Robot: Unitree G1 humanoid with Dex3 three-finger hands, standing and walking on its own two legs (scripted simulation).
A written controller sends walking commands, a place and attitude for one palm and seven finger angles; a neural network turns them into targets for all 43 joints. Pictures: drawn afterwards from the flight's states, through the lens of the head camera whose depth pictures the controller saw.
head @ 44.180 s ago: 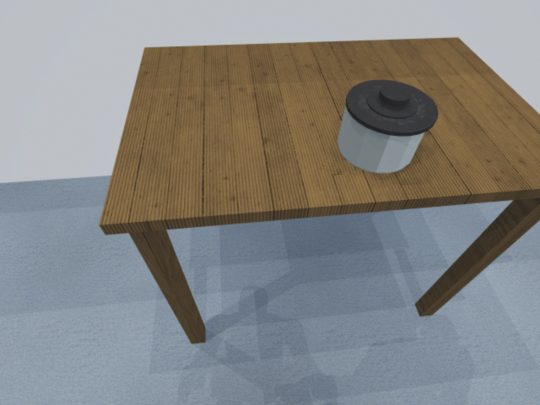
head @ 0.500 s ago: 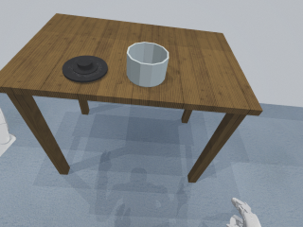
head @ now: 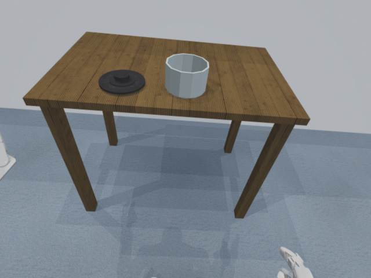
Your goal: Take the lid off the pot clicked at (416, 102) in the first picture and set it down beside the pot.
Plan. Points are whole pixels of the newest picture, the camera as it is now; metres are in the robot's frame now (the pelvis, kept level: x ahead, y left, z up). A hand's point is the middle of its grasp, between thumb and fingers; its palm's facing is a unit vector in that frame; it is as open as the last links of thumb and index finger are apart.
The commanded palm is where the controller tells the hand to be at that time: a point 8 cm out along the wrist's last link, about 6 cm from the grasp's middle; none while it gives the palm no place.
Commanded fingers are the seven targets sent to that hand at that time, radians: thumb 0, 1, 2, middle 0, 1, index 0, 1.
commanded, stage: stop stepping back and stand still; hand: left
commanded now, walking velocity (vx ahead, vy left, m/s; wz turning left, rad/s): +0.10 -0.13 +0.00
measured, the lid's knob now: (121, 75) +0.76 +0.26 +0.06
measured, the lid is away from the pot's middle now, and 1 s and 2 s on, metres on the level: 0.24 0.24 0.24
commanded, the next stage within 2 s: let the arm hang, fingers relaxed in 1.36 s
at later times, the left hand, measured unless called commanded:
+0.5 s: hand (3, 192) +0.20 +0.29 +0.17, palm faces +0.34 -0.84 -0.42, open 7.4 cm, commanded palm none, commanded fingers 0.00 0.90 0.90 -0.20 -0.30 -0.20 -0.30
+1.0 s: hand out of the picture +0.05 +0.21 -0.17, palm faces +0.09 -0.97 -0.22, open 7.2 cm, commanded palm none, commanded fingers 0.00 0.90 0.90 -0.20 -0.30 -0.20 -0.30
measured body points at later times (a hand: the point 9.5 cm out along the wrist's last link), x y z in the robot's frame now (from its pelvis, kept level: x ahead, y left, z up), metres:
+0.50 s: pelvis -0.04 +0.05 +0.01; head -0.02 +0.06 +0.46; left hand +0.17 +0.34 +0.19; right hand +0.12 -0.16 -0.08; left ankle -0.06 +0.15 -0.72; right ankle -0.01 -0.08 -0.68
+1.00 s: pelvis +0.02 +0.01 +0.01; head +0.08 +0.03 +0.46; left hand +0.05 +0.26 -0.15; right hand +0.00 -0.22 -0.13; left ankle -0.04 +0.12 -0.72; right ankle +0.01 -0.12 -0.70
